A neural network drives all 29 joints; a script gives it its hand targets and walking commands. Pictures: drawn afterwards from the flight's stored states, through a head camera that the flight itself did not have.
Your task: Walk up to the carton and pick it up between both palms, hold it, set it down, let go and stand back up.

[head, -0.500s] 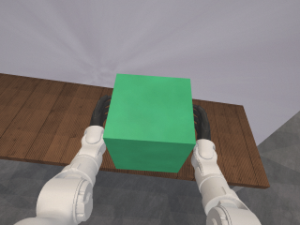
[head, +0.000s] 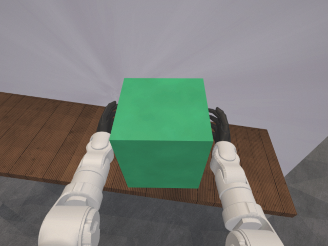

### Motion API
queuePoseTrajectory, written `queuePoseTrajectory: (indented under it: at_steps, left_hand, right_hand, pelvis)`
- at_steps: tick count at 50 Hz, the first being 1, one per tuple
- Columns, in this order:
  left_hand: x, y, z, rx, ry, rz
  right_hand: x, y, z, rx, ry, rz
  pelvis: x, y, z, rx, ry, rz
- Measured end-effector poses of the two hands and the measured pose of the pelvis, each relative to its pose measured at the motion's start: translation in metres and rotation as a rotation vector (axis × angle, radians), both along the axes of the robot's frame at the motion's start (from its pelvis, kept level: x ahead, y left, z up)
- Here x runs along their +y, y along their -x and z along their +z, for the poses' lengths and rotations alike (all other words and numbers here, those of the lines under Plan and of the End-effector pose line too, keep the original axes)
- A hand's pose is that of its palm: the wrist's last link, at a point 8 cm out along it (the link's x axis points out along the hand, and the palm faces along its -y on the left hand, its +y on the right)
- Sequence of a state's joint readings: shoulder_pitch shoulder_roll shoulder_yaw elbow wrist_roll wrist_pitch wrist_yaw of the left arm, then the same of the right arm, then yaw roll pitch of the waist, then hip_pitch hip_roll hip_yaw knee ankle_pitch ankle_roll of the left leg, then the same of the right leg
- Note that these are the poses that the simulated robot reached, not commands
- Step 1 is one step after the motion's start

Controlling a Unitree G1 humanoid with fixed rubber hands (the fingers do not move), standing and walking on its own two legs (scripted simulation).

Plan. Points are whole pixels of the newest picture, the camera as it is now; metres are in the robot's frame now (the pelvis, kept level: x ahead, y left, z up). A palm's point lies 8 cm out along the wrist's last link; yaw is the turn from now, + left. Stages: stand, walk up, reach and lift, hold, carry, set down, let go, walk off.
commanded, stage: reach and lift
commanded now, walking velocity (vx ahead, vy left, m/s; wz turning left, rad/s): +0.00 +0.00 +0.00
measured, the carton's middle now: (163, 136) +0.41 -0.01 +0.05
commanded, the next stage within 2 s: none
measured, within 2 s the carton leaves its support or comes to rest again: neither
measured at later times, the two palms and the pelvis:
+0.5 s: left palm (119, 121) +0.41 +0.11 +0.10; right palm (232, 142) +0.35 -0.19 +0.09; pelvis +0.03 +0.00 +0.01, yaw -3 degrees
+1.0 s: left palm (114, 118) +0.40 +0.11 +0.12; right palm (232, 137) +0.36 -0.18 +0.11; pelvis +0.02 -0.01 +0.01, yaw -2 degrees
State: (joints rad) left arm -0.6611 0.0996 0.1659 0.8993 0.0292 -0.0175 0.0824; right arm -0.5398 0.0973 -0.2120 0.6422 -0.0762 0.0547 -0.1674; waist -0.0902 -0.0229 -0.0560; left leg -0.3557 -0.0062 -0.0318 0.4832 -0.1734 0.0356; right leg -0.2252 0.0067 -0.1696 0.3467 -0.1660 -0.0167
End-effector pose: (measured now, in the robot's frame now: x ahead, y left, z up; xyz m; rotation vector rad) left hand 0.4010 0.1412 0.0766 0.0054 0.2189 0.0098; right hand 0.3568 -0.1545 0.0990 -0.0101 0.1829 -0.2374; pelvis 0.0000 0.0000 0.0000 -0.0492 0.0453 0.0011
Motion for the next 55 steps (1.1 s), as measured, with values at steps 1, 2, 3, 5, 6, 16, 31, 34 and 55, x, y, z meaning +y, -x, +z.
queuePoseTrajectory:
  at_steps: [1,2,3,5,6,16,31,34,55]
  left_hand:
    - [0.001,-0.001,0.002,-0.004,-0.002,0.003]
    - [0.001,-0.002,0.005,-0.008,-0.004,0.007]
    - [0.002,-0.004,0.007,-0.012,-0.006,0.01]
    - [0.002,-0.006,0.011,-0.019,-0.012,0.015]
    - [0.002,-0.008,0.012,-0.02,-0.015,0.017]
    - [-0.012,-0.014,0.013,0.004,-0.054,0.001]
    - [-0.04,-0.005,0.026,-0.021,-0.065,-0.043]
    - [-0.039,-0.001,0.027,-0.022,-0.062,-0.038]
    - [-0.029,-0.002,0.05,-0.033,-0.077,0.004]
  right_hand:
    - [0.0,-0.002,0.002,-0.003,0.002,0.004]
    - [0.001,-0.005,0.004,-0.006,0.005,0.009]
    - [0.001,-0.007,0.006,-0.01,0.007,0.013]
    - [0.001,-0.011,0.009,-0.015,0.01,0.02]
    - [0.001,-0.013,0.01,-0.016,0.012,0.022]
    - [-0.013,-0.014,-0.004,0.013,0.0,0.01]
    - [-0.038,0.011,-0.009,-0.008,0.003,-0.037]
    - [-0.037,0.013,-0.007,-0.008,0.006,-0.031]
    - [-0.03,-0.001,0.009,-0.019,0.0,0.012]
  pelvis:
    - [0.0,-0.002,0.001,0.001,-0.001,-0.001]
    - [0.001,-0.003,0.001,0.003,-0.001,-0.001]
    - [0.001,-0.005,0.002,0.005,-0.002,-0.002]
    - [0.001,-0.009,0.003,0.009,-0.003,-0.003]
    - [0.002,-0.011,0.004,0.01,-0.004,-0.004]
    - [0.005,-0.025,0.008,0.02,-0.008,-0.023]
    - [0.0,-0.024,0.01,0.007,-0.021,-0.054]
    - [-0.003,-0.022,0.011,0.0,-0.024,-0.055]
    - [-0.016,-0.017,0.01,-0.029,-0.028,-0.025]
